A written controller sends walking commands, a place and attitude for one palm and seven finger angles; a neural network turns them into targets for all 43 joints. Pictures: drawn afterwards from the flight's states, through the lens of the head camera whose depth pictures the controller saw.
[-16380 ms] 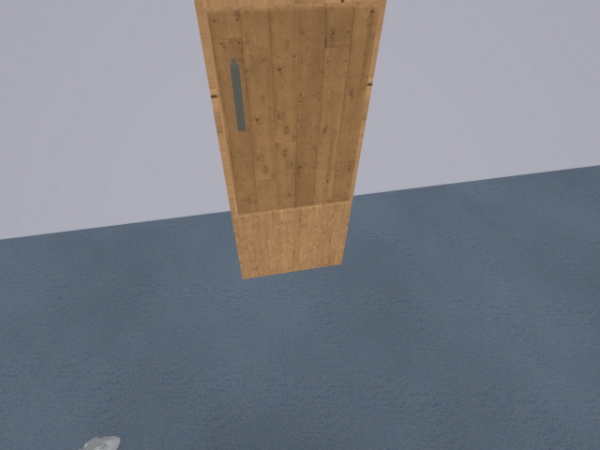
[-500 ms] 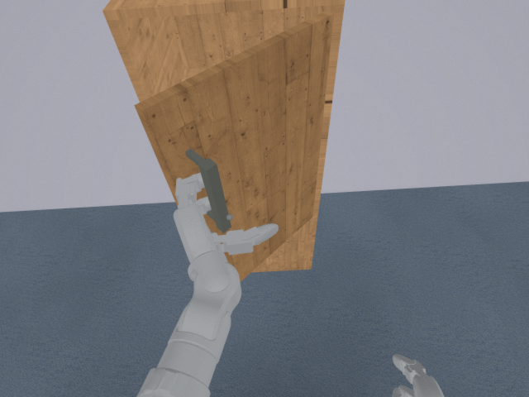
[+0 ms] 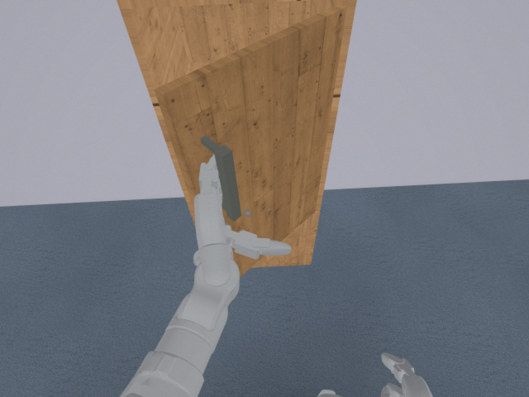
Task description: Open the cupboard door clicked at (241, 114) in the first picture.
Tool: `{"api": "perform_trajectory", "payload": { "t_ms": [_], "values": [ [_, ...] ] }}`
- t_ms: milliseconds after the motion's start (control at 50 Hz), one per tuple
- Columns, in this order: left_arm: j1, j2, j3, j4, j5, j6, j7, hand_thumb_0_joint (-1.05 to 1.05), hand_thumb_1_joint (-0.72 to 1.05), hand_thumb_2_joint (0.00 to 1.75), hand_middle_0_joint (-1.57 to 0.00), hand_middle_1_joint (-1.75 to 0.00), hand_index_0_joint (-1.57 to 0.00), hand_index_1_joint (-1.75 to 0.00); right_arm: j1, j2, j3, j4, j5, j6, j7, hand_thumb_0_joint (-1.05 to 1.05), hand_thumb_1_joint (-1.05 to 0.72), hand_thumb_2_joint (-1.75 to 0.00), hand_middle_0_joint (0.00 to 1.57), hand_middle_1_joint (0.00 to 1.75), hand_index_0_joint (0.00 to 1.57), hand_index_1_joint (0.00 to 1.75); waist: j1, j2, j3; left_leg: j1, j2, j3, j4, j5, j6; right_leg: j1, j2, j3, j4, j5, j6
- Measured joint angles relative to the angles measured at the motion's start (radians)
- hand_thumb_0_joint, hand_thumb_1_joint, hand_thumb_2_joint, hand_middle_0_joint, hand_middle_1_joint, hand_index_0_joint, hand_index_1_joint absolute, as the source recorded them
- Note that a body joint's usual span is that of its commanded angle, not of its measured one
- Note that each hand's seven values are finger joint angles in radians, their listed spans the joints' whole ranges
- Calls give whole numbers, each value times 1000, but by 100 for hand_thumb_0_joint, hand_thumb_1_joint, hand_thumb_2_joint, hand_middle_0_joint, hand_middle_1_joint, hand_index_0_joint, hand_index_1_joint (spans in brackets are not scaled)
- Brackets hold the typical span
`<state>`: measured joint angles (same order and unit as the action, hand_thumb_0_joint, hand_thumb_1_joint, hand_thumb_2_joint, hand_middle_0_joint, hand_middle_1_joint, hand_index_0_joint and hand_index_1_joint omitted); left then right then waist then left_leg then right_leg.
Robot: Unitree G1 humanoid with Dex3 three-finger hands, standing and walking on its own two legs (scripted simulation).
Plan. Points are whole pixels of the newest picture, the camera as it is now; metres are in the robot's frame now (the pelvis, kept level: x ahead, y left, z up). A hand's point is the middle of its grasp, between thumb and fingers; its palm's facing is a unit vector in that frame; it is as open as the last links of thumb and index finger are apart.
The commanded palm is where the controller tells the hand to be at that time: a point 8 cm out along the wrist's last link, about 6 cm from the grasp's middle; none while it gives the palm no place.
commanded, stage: slide the hand sideways off the handle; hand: left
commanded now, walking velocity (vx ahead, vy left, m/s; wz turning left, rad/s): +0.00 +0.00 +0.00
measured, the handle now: (221, 180) +0.43 +0.09 +0.09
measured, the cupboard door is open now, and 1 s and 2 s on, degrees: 41 43 43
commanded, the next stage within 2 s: draw the hand back to the body in 1.08 s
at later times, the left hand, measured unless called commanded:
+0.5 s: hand (241, 229) +0.34 +0.05 +0.08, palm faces +0.00 -1.00 -0.02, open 16.5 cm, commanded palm +0.30 +0.11 +0.08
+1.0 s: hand (199, 263) +0.28 +0.10 +0.08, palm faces +0.07 -1.00 -0.04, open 16.3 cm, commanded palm +0.25 +0.16 +0.08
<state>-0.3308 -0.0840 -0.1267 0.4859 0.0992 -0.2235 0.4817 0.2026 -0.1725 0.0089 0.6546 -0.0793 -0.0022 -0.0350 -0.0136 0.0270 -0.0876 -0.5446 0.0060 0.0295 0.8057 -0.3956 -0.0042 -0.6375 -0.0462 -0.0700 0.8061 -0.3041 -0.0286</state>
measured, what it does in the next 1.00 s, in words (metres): stands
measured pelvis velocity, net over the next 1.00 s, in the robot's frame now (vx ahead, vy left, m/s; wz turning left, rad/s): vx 0.03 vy -0.02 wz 0.01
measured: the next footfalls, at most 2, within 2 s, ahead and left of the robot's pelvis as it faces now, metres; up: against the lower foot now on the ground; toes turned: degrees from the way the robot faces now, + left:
none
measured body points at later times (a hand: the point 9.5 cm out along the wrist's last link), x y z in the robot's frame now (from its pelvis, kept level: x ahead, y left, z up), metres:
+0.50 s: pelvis +0.02 +0.00 +0.01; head +0.04 -0.02 +0.46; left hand +0.33 +0.10 +0.09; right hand +0.17 -0.22 -0.10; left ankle +0.01 +0.13 -0.70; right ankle +0.06 -0.10 -0.70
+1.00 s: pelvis +0.03 -0.02 +0.01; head +0.06 -0.04 +0.45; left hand +0.28 +0.16 +0.08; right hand +0.23 -0.23 -0.08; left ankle +0.01 +0.12 -0.70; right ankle +0.06 -0.10 -0.70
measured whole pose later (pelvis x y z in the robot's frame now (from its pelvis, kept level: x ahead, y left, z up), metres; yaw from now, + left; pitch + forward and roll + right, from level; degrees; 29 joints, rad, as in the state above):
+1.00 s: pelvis +0.03 -0.02 +0.01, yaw +1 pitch +6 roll +1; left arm 0.25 0.08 -0.06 -0.04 -0.09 -0.24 0.02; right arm 0.20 -0.21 0.03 0.54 -0.01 -0.11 -0.04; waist 0.03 0.04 -0.06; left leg -0.43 0.03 0.00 0.76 -0.43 -0.03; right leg -0.52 -0.02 -0.10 0.78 -0.36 -0.04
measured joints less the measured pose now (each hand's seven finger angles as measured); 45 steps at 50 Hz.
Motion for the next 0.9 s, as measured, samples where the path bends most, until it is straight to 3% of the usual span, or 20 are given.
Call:
{"api": "perform_trajectory", "payload": {
  "t_ms": [60, 100, 140, 180, 260, 380, 760, 900],
  "values": [
    [5, 87, -29, 3, -60, -44, -187, -1, -50, 30, -20, -36, -10, -39, 19, -20, 4, -17, 26, -23, -14, 1, -90, -90, 20, 30, 21, 30, 5, 10, 24, 17, -2, -7, 5, -2, 2, 25, -2, -7, -5, 0, 3],
    [0, 105, -37, 11, -124, -55, -264, -1, -50, 30, -19, -34, -9, -36, 28, -37, 5, -22, 45, -42, -18, 1, -90, -90, 20, 30, 21, 30, 9, 21, 38, 30, -2, -8, 2, -2, 5, 42, -3, -8, -14, 5, 6],
    [-2, 92, -32, 15, -177, -54, -294, -1, -51, 30, -17, -33, -9, -35, 37, -49, 7, -22, 59, -59, -18, 1, -90, -90, 20, 30, 21, 30, 13, 25, 43, 43, -5, -5, -8, 2, 7, 54, -4, -5, -26, 10, 10],
    [3, 67, -20, 14, -199, -50, -289, -1, -51, 30, -16, -32, -10, -33, 44, -54, 9, -23, 63, -72, -10, 2, -90, -90, 20, 30, 21, 30, 16, 22, 41, 52, -8, 0, -22, 7, 10, 60, -7, 0, -34, 14, 13],
    [43, 34, -15, -19, -159, -55, -247, -1, -51, 30, -12, -31, -12, -31, 54, -50, 7, -38, 54, -85, 21, 2, -90, -90, 20, 30, 20, 30, 17, 8, 30, 57, -10, 11, -37, 10, 11, 55, -7, 12, -38, 14, 15],
    [117, 47, -24, -93, -102, -62, -242, -1, -50, 30, -12, -30, -11, -29, 47, -36, 12, -64, 47, -71, 39, 2, -90, -90, 20, 30, 21, 30, 13, -1, 28, 69, -2, 20, -43, 1, 8, 59, 3, 20, -37, 6, 11],
    [472, 108, -22, -438, -120, -16, -349, -1, -50, 30, -15, -30, -15, -30, 10, -34, 10, -118, 57, -58, 23, 2, -90, -90, 20, 30, 20, 30, 44, 7, 26, 138, 17, -9, -78, -21, -17, 130, 20, -10, -57, -34, -8],
    [543, 147, 24, -497, -160, 0, -417, -1, -50, 30, -15, -30, -16, -30, -8, -38, 14, -123, 63, -80, 2, 2, -90, -90, 20, 30, 20, 30, 48, 12, 30, 130, 21, -21, -59, -31, -23, 125, 22, -21, -40, -48, -14]
  ]
}}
